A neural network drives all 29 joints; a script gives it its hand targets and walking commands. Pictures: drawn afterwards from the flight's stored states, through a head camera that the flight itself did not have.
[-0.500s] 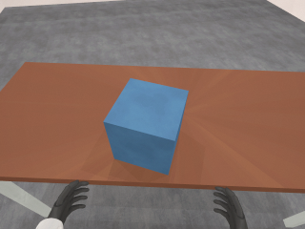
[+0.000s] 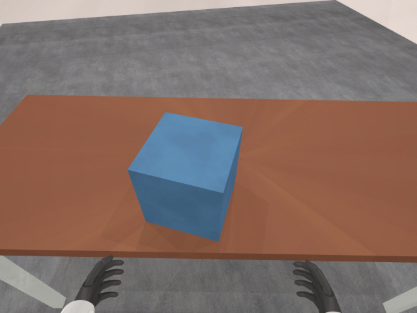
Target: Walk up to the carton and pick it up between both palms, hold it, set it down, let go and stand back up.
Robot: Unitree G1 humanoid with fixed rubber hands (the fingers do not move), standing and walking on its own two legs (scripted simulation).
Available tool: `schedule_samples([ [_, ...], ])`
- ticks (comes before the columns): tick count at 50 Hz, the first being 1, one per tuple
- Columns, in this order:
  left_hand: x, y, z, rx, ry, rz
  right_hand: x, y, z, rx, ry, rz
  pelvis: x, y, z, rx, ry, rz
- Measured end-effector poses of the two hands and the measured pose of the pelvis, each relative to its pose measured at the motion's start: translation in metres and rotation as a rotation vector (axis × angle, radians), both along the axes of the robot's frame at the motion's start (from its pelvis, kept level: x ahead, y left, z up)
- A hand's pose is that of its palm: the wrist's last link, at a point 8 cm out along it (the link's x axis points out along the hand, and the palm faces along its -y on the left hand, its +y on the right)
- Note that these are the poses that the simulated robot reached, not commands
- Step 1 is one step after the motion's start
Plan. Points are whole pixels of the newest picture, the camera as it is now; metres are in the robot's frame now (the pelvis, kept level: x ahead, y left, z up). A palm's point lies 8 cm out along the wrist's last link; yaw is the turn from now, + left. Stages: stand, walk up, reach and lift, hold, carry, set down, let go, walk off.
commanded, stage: set down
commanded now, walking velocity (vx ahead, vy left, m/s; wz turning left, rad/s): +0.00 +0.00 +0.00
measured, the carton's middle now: (191, 176) +0.40 +0.06 +0.02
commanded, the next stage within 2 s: let go in 0.64 s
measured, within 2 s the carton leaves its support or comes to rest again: neither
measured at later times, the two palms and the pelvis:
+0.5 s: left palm (98, 298) +0.16 +0.23 -0.07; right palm (337, 310) +0.16 -0.22 -0.07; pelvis +0.00 +0.00 +0.00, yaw -1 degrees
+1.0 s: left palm (100, 298) +0.17 +0.23 -0.07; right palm (337, 310) +0.16 -0.23 -0.08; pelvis +0.00 +0.01 +0.00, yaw -1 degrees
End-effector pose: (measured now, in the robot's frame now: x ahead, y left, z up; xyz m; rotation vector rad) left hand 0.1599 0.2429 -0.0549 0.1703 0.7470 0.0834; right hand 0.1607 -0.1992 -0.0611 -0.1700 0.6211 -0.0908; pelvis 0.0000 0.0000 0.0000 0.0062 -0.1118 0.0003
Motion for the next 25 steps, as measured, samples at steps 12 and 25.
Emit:
schedule_samples([
  [12, 0.005, -0.008, -0.007, 0.008, 0.017, 0.009, 0.004, -0.015, -0.008, -0.012, 0.028, 0.013, 0.001, -0.002, -0.001, 0.002, 0.007, -0.004],
  [25, 0.005, -0.014, -0.011, 0.017, 0.04, 0.007, -0.003, -0.025, -0.013, -0.017, 0.058, 0.017, -0.001, 0.0, 0.0, 0.002, 0.016, -0.012],
])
